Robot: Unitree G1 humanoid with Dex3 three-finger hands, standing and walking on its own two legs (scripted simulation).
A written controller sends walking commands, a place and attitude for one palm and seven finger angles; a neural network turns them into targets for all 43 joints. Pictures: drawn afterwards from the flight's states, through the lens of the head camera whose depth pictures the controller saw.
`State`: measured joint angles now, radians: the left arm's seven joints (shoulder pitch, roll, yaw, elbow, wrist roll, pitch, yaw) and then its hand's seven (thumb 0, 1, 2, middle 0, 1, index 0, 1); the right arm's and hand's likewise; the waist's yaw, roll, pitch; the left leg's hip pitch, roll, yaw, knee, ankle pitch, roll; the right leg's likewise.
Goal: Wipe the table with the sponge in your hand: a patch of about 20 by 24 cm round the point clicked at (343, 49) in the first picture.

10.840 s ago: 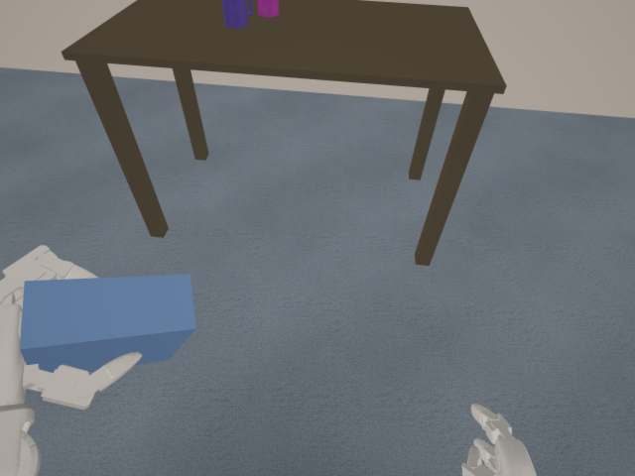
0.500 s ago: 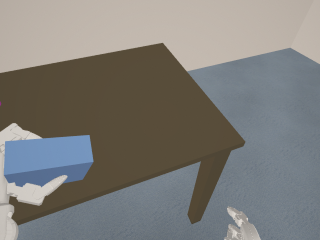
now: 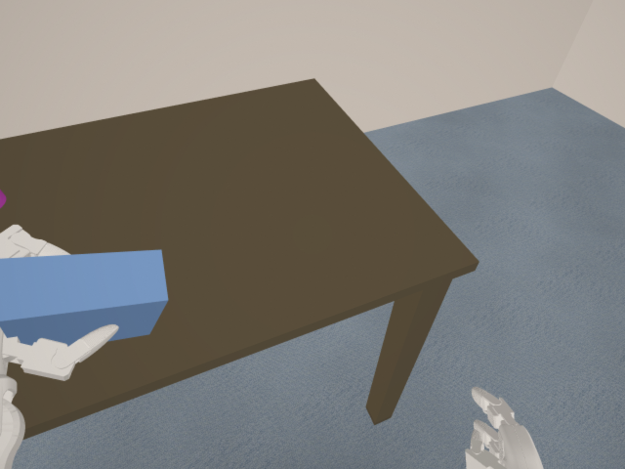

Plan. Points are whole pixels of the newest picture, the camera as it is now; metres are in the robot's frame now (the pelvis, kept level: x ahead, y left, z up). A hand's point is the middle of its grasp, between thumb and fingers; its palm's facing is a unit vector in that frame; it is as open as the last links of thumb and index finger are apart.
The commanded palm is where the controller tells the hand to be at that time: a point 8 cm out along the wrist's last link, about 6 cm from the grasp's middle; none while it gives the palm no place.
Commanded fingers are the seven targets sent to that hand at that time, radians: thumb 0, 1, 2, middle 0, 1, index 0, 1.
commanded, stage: come to a stop and stand still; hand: left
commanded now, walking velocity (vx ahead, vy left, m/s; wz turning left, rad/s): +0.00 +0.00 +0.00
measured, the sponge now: (112, 301) +0.24 +0.23 +0.15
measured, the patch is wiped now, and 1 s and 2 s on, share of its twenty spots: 0.00 0.00 0.00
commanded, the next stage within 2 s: look again from close up in 0.68 s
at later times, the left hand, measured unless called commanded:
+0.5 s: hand (57, 303) +0.23 +0.29 +0.15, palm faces +0.40 -0.85 -0.36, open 9.6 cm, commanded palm +0.18 +0.32 +0.18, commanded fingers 0.00 0.10 1.30 -1.20 -1.60 -1.20 -1.60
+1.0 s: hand (69, 300) +0.24 +0.28 +0.14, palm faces +0.42 -0.84 -0.35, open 9.6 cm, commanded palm +0.18 +0.31 +0.18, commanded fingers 0.00 0.10 1.30 -1.20 -1.60 -1.20 -1.60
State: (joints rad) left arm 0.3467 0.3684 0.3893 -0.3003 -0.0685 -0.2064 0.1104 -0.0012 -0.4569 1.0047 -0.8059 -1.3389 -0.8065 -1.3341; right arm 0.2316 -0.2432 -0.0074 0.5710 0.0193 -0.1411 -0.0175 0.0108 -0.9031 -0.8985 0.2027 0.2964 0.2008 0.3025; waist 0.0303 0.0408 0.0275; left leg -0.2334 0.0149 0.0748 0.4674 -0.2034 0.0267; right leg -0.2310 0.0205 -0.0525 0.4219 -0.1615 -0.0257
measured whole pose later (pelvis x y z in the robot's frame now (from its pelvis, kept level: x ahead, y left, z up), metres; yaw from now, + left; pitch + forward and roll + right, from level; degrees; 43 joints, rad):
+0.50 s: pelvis +0.03 +0.03 +0.00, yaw +2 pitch -1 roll -1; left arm 0.42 0.35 0.33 -0.41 -0.02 -0.23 0.09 0.00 -0.46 1.01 -0.81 -1.34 -0.81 -1.33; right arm 0.21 -0.18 0.03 0.59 0.00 -0.17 -0.01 0.01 -0.90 -0.90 0.21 0.30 0.20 0.30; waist 0.03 -0.03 0.04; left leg -0.21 -0.03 0.06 0.46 -0.24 0.07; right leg -0.19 -0.01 -0.04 0.41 -0.19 0.02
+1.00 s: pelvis +0.03 +0.02 +0.00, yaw +3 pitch -1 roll -1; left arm 0.43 0.34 0.33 -0.43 -0.04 -0.17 0.11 0.00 -0.46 1.01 -0.81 -1.34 -0.81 -1.33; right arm 0.20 -0.20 0.01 0.58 0.00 -0.12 -0.04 0.01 -0.90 -0.90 0.20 0.30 0.20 0.30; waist 0.03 -0.02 0.07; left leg -0.19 -0.03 0.04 0.45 -0.24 0.05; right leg -0.16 0.00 -0.06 0.39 -0.20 0.00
